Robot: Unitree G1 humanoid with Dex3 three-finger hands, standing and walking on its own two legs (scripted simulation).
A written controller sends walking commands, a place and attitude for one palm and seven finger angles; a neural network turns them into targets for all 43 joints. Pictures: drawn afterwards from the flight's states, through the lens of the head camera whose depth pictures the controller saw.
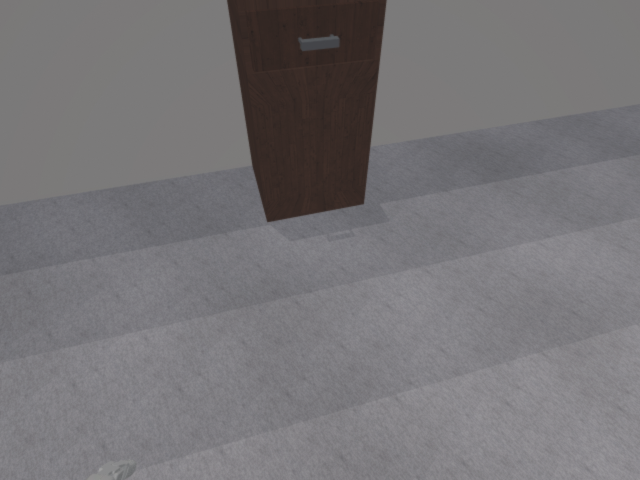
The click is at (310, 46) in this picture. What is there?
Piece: drawer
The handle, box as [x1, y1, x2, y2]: [298, 34, 339, 50]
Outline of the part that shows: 339,38 337,36 330,34 329,37 302,39 300,37 298,38 301,49 308,50 337,47 339,44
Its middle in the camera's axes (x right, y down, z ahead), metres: -0.01 -0.63 +1.24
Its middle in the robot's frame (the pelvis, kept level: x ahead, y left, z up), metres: +1.36 +0.07 +0.01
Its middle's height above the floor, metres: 0.78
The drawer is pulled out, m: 0.00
